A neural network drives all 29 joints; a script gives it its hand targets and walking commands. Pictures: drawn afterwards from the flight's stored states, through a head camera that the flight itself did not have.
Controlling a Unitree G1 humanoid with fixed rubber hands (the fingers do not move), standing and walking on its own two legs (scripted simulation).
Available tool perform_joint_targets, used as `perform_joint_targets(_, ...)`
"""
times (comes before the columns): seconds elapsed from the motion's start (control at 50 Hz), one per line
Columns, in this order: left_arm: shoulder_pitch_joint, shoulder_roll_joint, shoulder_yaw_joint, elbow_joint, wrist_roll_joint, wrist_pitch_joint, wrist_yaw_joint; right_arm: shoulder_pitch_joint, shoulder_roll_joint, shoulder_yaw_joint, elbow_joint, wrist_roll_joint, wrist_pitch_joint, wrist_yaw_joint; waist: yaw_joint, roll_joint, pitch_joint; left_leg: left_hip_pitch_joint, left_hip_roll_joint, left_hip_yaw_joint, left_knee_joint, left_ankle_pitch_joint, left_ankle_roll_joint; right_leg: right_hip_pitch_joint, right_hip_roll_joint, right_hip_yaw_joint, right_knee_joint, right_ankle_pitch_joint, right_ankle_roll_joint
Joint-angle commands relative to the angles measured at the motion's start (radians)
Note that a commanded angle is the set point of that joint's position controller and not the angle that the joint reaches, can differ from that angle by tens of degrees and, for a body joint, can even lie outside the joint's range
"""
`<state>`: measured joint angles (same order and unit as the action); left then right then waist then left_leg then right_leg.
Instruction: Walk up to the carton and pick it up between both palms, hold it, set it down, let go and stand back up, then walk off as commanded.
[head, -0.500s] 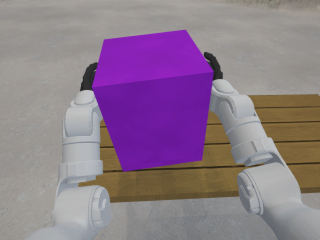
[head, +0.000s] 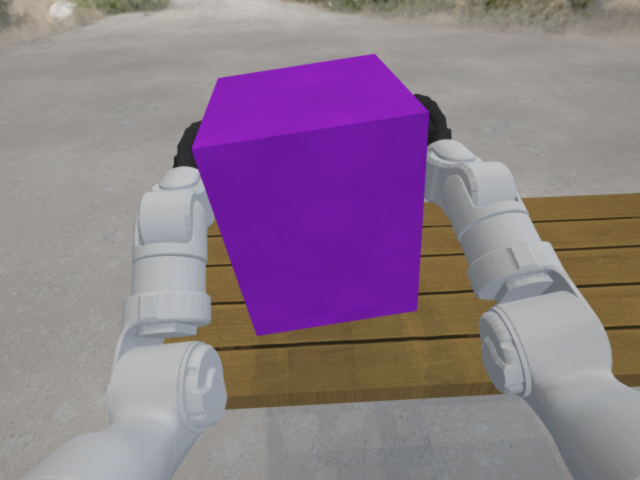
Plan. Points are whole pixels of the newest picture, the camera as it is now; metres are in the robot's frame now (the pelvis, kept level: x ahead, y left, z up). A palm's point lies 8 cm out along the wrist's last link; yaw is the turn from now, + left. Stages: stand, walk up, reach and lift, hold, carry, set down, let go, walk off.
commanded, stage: hold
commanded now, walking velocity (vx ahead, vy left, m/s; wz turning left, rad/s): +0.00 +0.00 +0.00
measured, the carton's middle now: (316, 193) +0.38 +0.00 +0.23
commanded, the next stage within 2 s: none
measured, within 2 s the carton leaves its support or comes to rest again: neither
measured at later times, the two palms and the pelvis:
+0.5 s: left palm (190, 185) +0.39 +0.16 +0.24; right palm (423, 155) +0.40 -0.13 +0.26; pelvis +0.02 +0.00 +0.00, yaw +2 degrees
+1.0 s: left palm (179, 182) +0.37 +0.16 +0.25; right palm (424, 150) +0.39 -0.13 +0.28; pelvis +0.01 +0.00 +0.00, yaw +1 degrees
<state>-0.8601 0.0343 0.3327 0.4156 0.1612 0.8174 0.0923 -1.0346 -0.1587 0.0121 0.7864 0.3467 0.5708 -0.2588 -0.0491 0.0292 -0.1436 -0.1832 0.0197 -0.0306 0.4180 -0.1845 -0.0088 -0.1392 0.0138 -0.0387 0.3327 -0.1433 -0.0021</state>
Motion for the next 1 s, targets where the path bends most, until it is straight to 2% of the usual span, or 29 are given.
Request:
perform_joint_targets(0.0, -1.073, -0.582, -0.427, -0.176, -0.200, -0.116, -0.148, -0.917, 0.826, 0.230, -0.308, 0.160, -0.001, 0.127, 0.000, -0.059, -0.414, 0.059, -0.072, 0.005, -0.076, 0.021, 0.001, 0.136, 0.047, 0.035, -0.057, 0.003, 0.064)
perform_joint_targets(0.02, -1.054, -0.595, -0.407, -0.127, -0.185, -0.106, -0.147, -0.951, 0.821, 0.235, -0.325, 0.170, -0.004, 0.126, 0.015, -0.033, -0.374, 0.032, -0.074, 0.006, -0.077, -0.005, 0.003, 0.129, 0.044, 0.039, -0.062, -0.015, 0.058)
perform_joint_targets(0.04, -1.061, -0.597, -0.418, -0.135, -0.196, -0.111, -0.148, -0.979, 0.825, 0.242, -0.370, 0.171, -0.009, 0.124, 0.010, -0.069, -0.419, 0.032, -0.075, 0.002, -0.076, 0.018, 0.010, 0.149, 0.047, 0.033, -0.059, 0.011, 0.062)
perform_joint_targets(0.06, -1.068, -0.602, -0.426, -0.152, -0.203, -0.116, -0.148, -0.934, 0.823, 0.219, -0.324, 0.161, 0.005, 0.117, -0.011, -0.051, -0.412, 0.047, -0.076, 0.002, -0.077, 0.036, -0.001, 0.148, 0.052, 0.033, -0.060, 0.039, 0.065)
perform_joint_targets(0.08, -1.069, -0.609, -0.429, -0.150, -0.213, -0.115, -0.148, -0.949, 0.826, 0.223, -0.345, 0.169, -0.001, 0.117, -0.002, -0.034, -0.434, 0.070, -0.077, 0.003, -0.069, 0.062, -0.006, 0.155, 0.053, 0.032, -0.057, 0.054, 0.064)
perform_joint_targets(0.1, -1.082, -0.638, -0.467, -0.224, -0.228, -0.121, -0.143, -0.915, 0.829, 0.229, -0.352, 0.179, -0.003, 0.112, -0.028, 0.005, -0.474, 0.096, -0.075, 0.000, -0.047, 0.145, -0.023, 0.167, 0.057, 0.033, -0.044, 0.128, 0.058)
perform_joint_targets(0.14, -1.094, -0.618, -0.473, -0.260, -0.237, -0.118, -0.137, -0.899, 0.822, 0.238, -0.341, 0.203, 0.008, 0.113, -0.024, 0.026, -0.465, 0.102, -0.075, -0.012, -0.028, 0.196, -0.036, 0.155, 0.063, 0.028, -0.032, 0.170, 0.054)
perform_joint_targets(0.16, -1.065, -0.631, -0.483, -0.259, -0.242, -0.112, -0.140, -0.887, 0.808, 0.247, -0.378, 0.214, 0.004, 0.106, -0.040, 0.035, -0.498, 0.130, -0.073, -0.016, -0.014, 0.251, -0.049, 0.176, 0.066, 0.025, -0.030, 0.219, 0.055)
perform_joint_targets(0.18, -1.036, -0.630, -0.470, -0.261, -0.224, -0.104, -0.138, -0.872, 0.791, 0.250, -0.376, 0.219, 0.010, 0.103, -0.027, 0.051, -0.478, 0.137, -0.074, -0.013, -0.011, 0.266, -0.053, 0.178, 0.068, 0.029, -0.030, 0.229, 0.054)
perform_joint_targets(0.3, -0.968, -0.617, -0.482, -0.295, -0.201, -0.071, -0.157, -0.774, 0.720, 0.215, -0.344, 0.211, 0.041, 0.092, -0.084, 0.077, -0.420, 0.155, -0.070, -0.024, -0.014, 0.290, -0.080, 0.196, 0.072, 0.017, -0.041, 0.235, 0.049)
perform_joint_targets(0.32, -0.926, -0.585, -0.442, -0.252, -0.184, -0.059, -0.162, -0.796, 0.740, 0.244, -0.368, 0.226, 0.045, 0.090, -0.052, 0.049, -0.385, 0.132, -0.076, -0.011, -0.020, 0.285, -0.071, 0.204, 0.065, 0.021, -0.037, 0.244, 0.054)
perform_joint_targets(0.38, -0.927, -0.613, -0.488, -0.355, -0.202, -0.058, -0.162, -0.823, 0.754, 0.298, -0.489, 0.257, 0.038, 0.083, -0.058, 0.045, -0.461, 0.164, -0.084, -0.017, 0.007, 0.386, -0.081, 0.250, 0.075, 0.021, -0.016, 0.360, 0.058)
perform_joint_targets(0.4, -0.954, -0.601, -0.482, -0.362, -0.194, -0.055, -0.161, -0.846, 0.755, 0.298, -0.492, 0.266, 0.042, 0.082, -0.043, 0.063, -0.445, 0.148, -0.084, -0.018, 0.002, 0.377, -0.075, 0.240, 0.073, 0.021, -0.015, 0.354, 0.059)
perform_joint_targets(0.42, -0.961, -0.630, -0.515, -0.413, -0.210, -0.058, -0.157, -0.824, 0.753, 0.296, -0.503, 0.267, 0.042, 0.082, -0.064, 0.081, -0.481, 0.172, -0.079, -0.025, 0.011, 0.420, -0.082, 0.244, 0.080, 0.019, -0.013, 0.376, 0.054)
perform_joint_targets(0.46, -0.922, -0.629, -0.513, -0.437, -0.203, -0.049, -0.149, -0.820, 0.766, 0.327, -0.553, 0.283, 0.042, 0.080, -0.045, 0.069, -0.504, 0.207, -0.076, -0.030, 0.015, 0.451, -0.090, 0.243, 0.089, 0.011, -0.010, 0.401, 0.061)
perform_joint_targets(0.48, -0.963, -0.644, -0.553, -0.482, -0.232, -0.054, -0.144, -0.818, 0.753, 0.318, -0.561, 0.276, 0.043, 0.083, -0.062, 0.080, -0.530, 0.210, -0.070, -0.032, 0.023, 0.461, -0.095, 0.223, 0.089, 0.010, -0.005, 0.384, 0.052)
perform_joint_targets(0.5, -0.931, -0.636, -0.552, -0.482, -0.228, -0.055, -0.135, -0.818, 0.769, 0.357, -0.600, 0.289, 0.041, 0.084, -0.033, 0.062, -0.518, 0.200, -0.074, -0.032, 0.021, 0.468, -0.092, 0.220, 0.091, 0.007, -0.006, 0.400, 0.059)
perform_joint_targets(0.52, -0.916, -0.644, -0.571, -0.495, -0.226, -0.051, -0.133, -0.783, 0.753, 0.344, -0.585, 0.270, 0.046, 0.086, -0.050, 0.072, -0.511, 0.213, -0.069, -0.037, 0.025, 0.473, -0.100, 0.215, 0.094, 0.005, -0.008, 0.391, 0.053)
perform_joint_targets(0.66, -0.863, -0.577, -0.503, -0.464, -0.181, -0.026, -0.151, -0.735, 0.750, 0.349, -0.548, 0.257, 0.075, 0.083, -0.015, -0.010, -0.449, 0.165, -0.065, -0.027, -0.016, 0.381, -0.063, 0.228, 0.086, 0.014, -0.020, 0.341, 0.067)
perform_joint_targets(0.68, -0.882, -0.584, -0.497, -0.441, -0.175, -0.024, -0.151, -0.747, 0.738, 0.335, -0.514, 0.247, 0.078, 0.085, -0.021, -0.003, -0.419, 0.157, -0.068, -0.021, -0.031, 0.351, -0.063, 0.216, 0.085, 0.014, -0.035, 0.302, 0.066)
perform_joint_targets(0.7, -0.902, -0.593, -0.520, -0.447, -0.193, -0.029, -0.155, -0.816, 0.750, 0.347, -0.583, 0.257, 0.058, 0.081, -0.027, -0.011, -0.481, 0.165, -0.070, -0.017, -0.017, 0.346, -0.064, 0.228, 0.081, 0.016, -0.027, 0.321, 0.065)
perform_joint_targets(0.72, -0.914, -0.577, -0.507, -0.423, -0.184, -0.029, -0.157, -0.774, 0.747, 0.332, -0.520, 0.242, 0.072, 0.084, -0.034, -0.007, -0.414, 0.153, -0.075, -0.015, -0.029, 0.319, -0.064, 0.203, 0.076, 0.015, -0.032, 0.289, 0.065)
perform_joint_targets(0.74, -0.908, -0.581, -0.483, -0.391, -0.178, -0.025, -0.163, -0.806, 0.749, 0.340, -0.536, 0.232, 0.068, 0.086, -0.025, -0.037, -0.434, 0.153, -0.070, -0.012, -0.035, 0.304, -0.060, 0.226, 0.081, 0.018, -0.038, 0.274, 0.063)
perform_joint_targets(0.76, -0.907, -0.582, -0.489, -0.385, -0.177, -0.027, -0.165, -0.811, 0.753, 0.330, -0.533, 0.233, 0.067, 0.085, -0.036, -0.036, -0.441, 0.150, -0.071, -0.014, -0.034, 0.286, -0.053, 0.220, 0.078, 0.019, -0.038, 0.261, 0.062)
perform_joint_targets(0.8, -0.910, -0.568, -0.460, -0.365, -0.163, -0.029, -0.170, -0.794, 0.765, 0.315, -0.481, 0.227, 0.072, 0.087, -0.013, -0.039, -0.406, 0.125, -0.070, 0.000, -0.055, 0.233, -0.040, 0.208, 0.072, 0.022, -0.041, 0.216, 0.068)
perform_joint_targets(0.88, -0.962, -0.616, -0.518, -0.369, -0.204, -0.042, -0.177, -0.826, 0.777, 0.294, -0.501, 0.217, 0.053, 0.083, -0.059, 0.003, -0.447, 0.154, -0.072, -0.004, -0.039, 0.253, -0.053, 0.198, 0.072, 0.020, -0.045, 0.221, 0.056)
perform_joint_targets(0.9, -0.951, -0.614, -0.501, -0.331, -0.186, -0.035, -0.175, -0.832, 0.762, 0.283, -0.467, 0.210, 0.059, 0.085, -0.048, 0.016, -0.399, 0.131, -0.072, -0.003, -0.041, 0.223, -0.057, 0.167, 0.074, 0.015, -0.049, 0.176, 0.060)
perform_joint_targets(0.92, -0.986, -0.606, -0.506, -0.333, -0.188, -0.039, -0.177, -0.820, 0.750, 0.253, -0.417, 0.203, 0.060, 0.089, -0.061, 0.035, -0.386, 0.133, -0.066, -0.011, -0.053, 0.202, -0.055, 0.168, 0.069, 0.011, -0.051, 0.136, 0.048)
perform_joint_targets(0.98, -0.974, -0.615, -0.474, -0.276, -0.175, -0.039, -0.176, -0.856, 0.752, 0.241, -0.425, 0.202, 0.052, 0.099, -0.044, 0.044, -0.379, 0.103, -0.067, 0.002, -0.064, 0.162, -0.056, 0.173, 0.070, 0.017, -0.055, 0.103, 0.049)
